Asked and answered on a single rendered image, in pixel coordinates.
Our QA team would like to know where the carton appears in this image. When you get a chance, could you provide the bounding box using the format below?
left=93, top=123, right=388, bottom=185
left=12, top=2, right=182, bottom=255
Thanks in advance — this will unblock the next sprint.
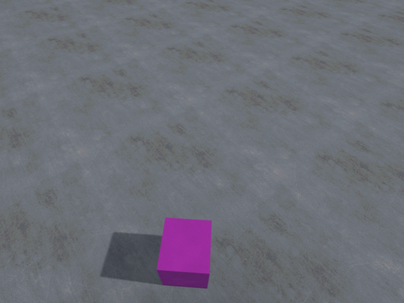
left=157, top=218, right=211, bottom=288

